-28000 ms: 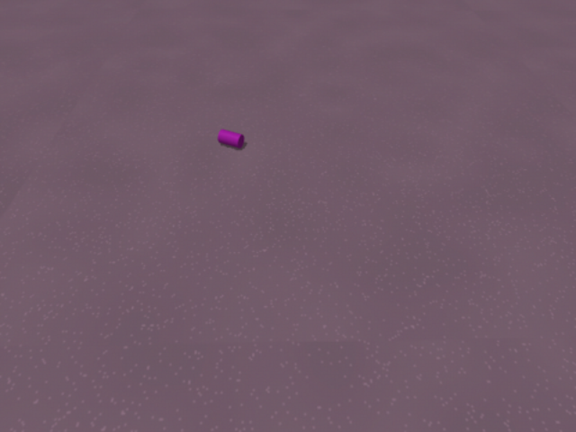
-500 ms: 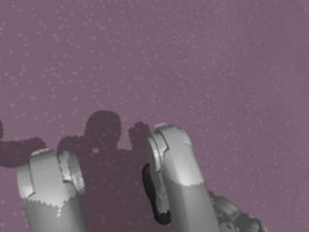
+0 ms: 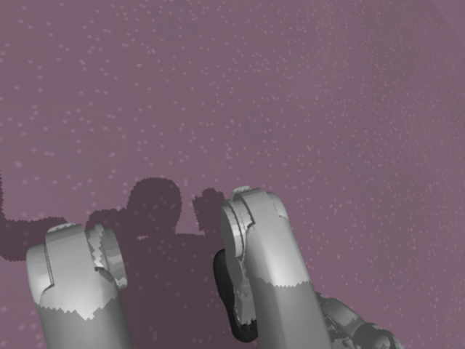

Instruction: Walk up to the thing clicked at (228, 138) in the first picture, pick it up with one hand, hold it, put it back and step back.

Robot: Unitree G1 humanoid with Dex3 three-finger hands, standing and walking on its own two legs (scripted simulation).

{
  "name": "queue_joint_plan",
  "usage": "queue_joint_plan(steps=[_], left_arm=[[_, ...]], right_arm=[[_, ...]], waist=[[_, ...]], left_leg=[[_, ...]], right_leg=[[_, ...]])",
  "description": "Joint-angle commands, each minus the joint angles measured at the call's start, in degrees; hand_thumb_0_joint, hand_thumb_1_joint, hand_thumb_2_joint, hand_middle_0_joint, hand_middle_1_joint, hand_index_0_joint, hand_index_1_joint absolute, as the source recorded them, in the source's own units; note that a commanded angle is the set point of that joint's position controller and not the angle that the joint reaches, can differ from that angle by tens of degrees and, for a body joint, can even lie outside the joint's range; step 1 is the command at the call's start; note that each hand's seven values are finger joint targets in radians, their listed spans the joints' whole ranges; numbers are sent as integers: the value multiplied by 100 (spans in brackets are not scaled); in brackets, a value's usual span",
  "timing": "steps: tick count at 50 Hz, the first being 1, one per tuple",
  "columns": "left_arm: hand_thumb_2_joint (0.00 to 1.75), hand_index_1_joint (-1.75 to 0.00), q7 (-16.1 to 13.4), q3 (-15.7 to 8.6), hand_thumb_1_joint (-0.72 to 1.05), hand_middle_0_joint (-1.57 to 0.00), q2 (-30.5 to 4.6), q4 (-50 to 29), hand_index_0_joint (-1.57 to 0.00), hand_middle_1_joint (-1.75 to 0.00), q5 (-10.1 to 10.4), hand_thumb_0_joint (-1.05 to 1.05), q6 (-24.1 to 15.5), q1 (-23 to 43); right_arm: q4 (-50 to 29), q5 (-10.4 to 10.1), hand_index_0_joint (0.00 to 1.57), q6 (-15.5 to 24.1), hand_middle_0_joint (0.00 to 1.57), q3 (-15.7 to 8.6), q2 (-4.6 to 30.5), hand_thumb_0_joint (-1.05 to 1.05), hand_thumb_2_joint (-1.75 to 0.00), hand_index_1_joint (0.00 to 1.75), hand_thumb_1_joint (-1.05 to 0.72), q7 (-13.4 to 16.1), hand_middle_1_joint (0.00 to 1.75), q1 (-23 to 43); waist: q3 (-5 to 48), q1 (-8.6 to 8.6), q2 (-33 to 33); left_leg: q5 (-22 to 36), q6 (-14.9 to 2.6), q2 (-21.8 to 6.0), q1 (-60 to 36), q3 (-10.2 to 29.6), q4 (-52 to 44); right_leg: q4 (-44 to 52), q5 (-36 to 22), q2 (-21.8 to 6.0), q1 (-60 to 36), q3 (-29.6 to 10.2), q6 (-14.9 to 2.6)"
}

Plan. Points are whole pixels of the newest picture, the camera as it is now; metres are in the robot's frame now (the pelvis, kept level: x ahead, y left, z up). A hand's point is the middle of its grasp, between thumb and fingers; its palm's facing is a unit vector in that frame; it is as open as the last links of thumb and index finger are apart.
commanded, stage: close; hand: left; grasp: from above
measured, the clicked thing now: out of the picture +0.38 +0.38 -0.24
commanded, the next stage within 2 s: settle in 0.92 s
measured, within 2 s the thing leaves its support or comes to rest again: leaves its support in 1.36 s
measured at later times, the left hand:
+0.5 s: hand out of the picture +0.37 +0.37 -0.22, palm faces -0.42 -0.24 -0.88, open 10.2 cm
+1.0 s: hand out of the picture +0.37 +0.37 -0.22, palm faces -0.41 -0.21 -0.89, open 10.1 cm
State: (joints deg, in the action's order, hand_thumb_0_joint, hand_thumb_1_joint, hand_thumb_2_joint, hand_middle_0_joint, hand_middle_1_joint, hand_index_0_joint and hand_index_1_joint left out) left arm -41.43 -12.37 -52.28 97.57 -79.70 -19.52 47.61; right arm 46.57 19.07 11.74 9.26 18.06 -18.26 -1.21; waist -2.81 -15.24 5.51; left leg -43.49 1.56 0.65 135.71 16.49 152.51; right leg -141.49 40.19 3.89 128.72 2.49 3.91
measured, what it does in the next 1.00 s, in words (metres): stands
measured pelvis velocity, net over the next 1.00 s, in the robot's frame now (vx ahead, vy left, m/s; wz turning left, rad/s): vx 0.00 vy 0.00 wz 0.00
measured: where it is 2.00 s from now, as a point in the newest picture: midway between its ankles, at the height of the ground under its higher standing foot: (178, 340)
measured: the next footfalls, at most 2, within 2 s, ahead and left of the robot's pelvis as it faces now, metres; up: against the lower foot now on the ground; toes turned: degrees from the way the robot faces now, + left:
none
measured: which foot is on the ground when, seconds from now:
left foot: down 0.00-1.00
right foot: down 0.00-1.00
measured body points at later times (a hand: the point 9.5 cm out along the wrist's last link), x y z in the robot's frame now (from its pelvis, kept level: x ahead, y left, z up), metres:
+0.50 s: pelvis +0.00 +0.00 +0.00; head +0.23 +0.13 +0.36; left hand +0.39 +0.37 -0.17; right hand +0.10 -0.26 -0.07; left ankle +0.05 +0.13 -0.24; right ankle +0.11 -0.15 -0.24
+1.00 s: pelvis +0.00 +0.00 +0.00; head +0.22 +0.14 +0.36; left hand +0.39 +0.37 -0.17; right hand +0.11 -0.27 -0.07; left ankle +0.05 +0.13 -0.24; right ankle +0.11 -0.15 -0.24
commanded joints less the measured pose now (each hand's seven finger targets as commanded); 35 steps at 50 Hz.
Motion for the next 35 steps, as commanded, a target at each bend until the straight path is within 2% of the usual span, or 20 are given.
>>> queue_joint_plan(steps=[1,3,5,9,11,15,17,18,19,20,22,23,24,26,27,28,30,31,33,35], left_arm=[[60,-70,-153,37,10,-51,-1452,-339,-54,-74,206,0,304,1471],[59,-71,-58,-111,14,-54,-1628,-157,-57,-75,282,0,378,1366],[61,-71,33,-246,16,-56,-1599,-90,-59,-75,380,0,393,1132],[52,-67,246,-291,16,-55,-1630,-224,-60,-71,459,0,291,1130],[53,-66,312,-307,17,-57,-1726,-365,-61,-70,456,0,208,1184],[52,-62,399,-277,24,-64,-1726,-366,-67,-66,423,0,53,1129],[56,-62,408,-291,25,-66,-1716,-302,-68,-65,412,0,-1,1055],[57,-62,375,-410,26,-67,-1762,-301,-69,-64,414,0,-41,866],[59,-63,366,-416,29,-69,-1702,-226,-71,-65,375,0,-52,702],[58,-62,378,-228,31,-71,-1567,-252,-73,-64,378,0,-97,886],[59,-63,364,-228,36,-74,-1652,-436,-76,-65,303,0,-144,1024],[60,-62,339,-345,38,-77,-1789,-409,-78,-64,294,0,-153,1023],[62,-62,352,-252,41,-80,-1732,-373,-81,-63,283,0,-170,1087],[65,-63,293,-381,43,-82,-1816,-413,-83,-64,273,0,-190,1016],[64,-63,274,-359,44,-82,-1796,-430,-83,-64,285,0,-207,1106],[65,-63,247,-347,44,-82,-1792,-529,-83,-63,281,0,-226,1175],[64,-62,200,-289,46,-83,-1734,-657,-84,-63,277,0,-247,1331],[64,-62,172,-433,46,-84,-1878,-531,-85,-63,223,0,-208,1108],[62,-58,160,-278,49,-86,-1751,-486,-86,-59,197,0,-199,1309],[65,-60,123,-322,51,-87,-1833,-407,-88,-60,172,0,-168,1305]], right_arm=[[-173,-130,20,156,20,-591,1893,0,-89,30,-88,40,30,-619],[-156,-160,20,190,20,-578,1920,0,-90,30,-89,49,30,-694],[-160,-148,20,201,20,-623,1941,0,-90,30,-89,51,30,-746],[-261,-143,20,163,20,-630,1919,0,-90,30,-89,55,30,-740],[-249,-158,20,112,20,-537,1798,0,-90,30,-89,59,30,-721],[-232,-168,20,5,20,-466,1755,0,-90,30,-89,78,30,-730],[-223,-148,20,-42,20,-499,1807,0,-90,30,-89,94,30,-776],[-217,-147,20,-77,20,-493,1788,0,-90,30,-89,112,30,-755],[-215,-115,20,-118,20,-495,1783,0,-90,30,-89,111,30,-796],[-237,-94,20,-130,20,-535,1843,0,-90,30,-89,110,30,-779],[-287,-90,20,-141,20,-555,1882,0,-90,30,-89,110,30,-732],[-255,-77,20,-156,20,-446,1760,0,-90,30,-89,109,30,-796],[-255,-81,20,-158,20,-410,1722,0,-90,30,-89,103,30,-772],[-214,-66,20,-179,20,-460,1790,0,-90,30,-89,125,30,-773],[-219,-60,20,-175,20,-447,1790,0,-90,30,-89,124,30,-785],[-192,-57,20,-186,20,-500,1853,0,-90,30,-89,147,30,-737],[-193,-51,20,-164,20,-541,1853,0,-90,30,-89,159,30,-668],[-177,-51,20,-186,20,-509,1836,0,-90,30,-89,159,30,-773],[-203,-27,20,-169,20,-508,1861,0,-90,30,-88,154,30,-756],[-153,-10,20,-159,20,-465,1813,0,-90,30,-88,172,30,-733]], waist=[[2864,-167,-2320],[2856,-98,-2281],[3018,-3,-2278],[3284,-35,-2502],[3413,-14,-2611],[3196,-88,-2416],[3144,-78,-2489],[3224,36,-2472],[3280,31,-2515],[3166,-96,-2530],[3265,-82,-2567],[3326,-75,-2564],[3243,-142,-2461],[3313,-73,-2483],[3275,-131,-2469],[3387,-68,-2573],[3340,-92,-2653],[3453,-13,-2711],[3294,-159,-2556],[3259,-155,-2545]], left_leg=[[977,-156,-83,-2482,-925,-1802],[942,-177,-74,-2439,-928,-1838],[1045,-158,-65,-2551,-884,-1978],[1272,-124,-70,-2906,-801,-2006],[1391,-112,-87,-2958,-823,-1955],[1390,-128,-83,-2721,-924,-1828],[1470,-120,-77,-2735,-953,-1856],[1536,-109,-77,-2775,-929,-1907],[1620,-97,-67,-2864,-929,-1927],[1501,-104,-72,-2801,-933,-1908],[1453,-101,-72,-2925,-919,-1911],[1468,-111,-77,-2916,-921,-1875],[1365,-124,-76,-2813,-937,-1816],[1412,-122,-75,-2837,-927,-1842],[1468,-114,-82,-2888,-908,-1829],[1436,-101,-79,-2937,-889,-1896],[1393,-84,-83,-2954,-890,-1903],[1485,-85,-82,-3005,-907,-1920],[1441,-96,-80,-2895,-919,-1832],[1368,-122,-85,-2799,-944,-1762]], right_leg=[[1032,-1145,86,-1094,1108,-370],[1078,-1110,78,-1155,1085,-369],[1040,-1141,73,-1271,1132,-369],[860,-1329,29,-1370,1184,-344],[855,-1452,41,-1489,1153,-360],[977,-1531,47,-1565,1088,-349],[991,-1606,56,-1613,1078,-364],[975,-1621,63,-1631,1116,-374],[934,-1676,65,-1657,1135,-376],[938,-1603,60,-1598,1152,-374],[909,-1550,52,-1528,1182,-373],[922,-1580,59,-1636,1167,-373],[915,-1510,44,-1595,1154,-364],[929,-1527,53,-1609,1158,-367],[889,-1564,40,-1550,1183,-350],[892,-1517,52,-1536,1182,-371],[878,-1448,47,-1423,1195,-374],[880,-1544,67,-1574,1180,-388],[853,-1543,45,-1437,1192,-357],[900,-1520,57,-1469,1144,-361]])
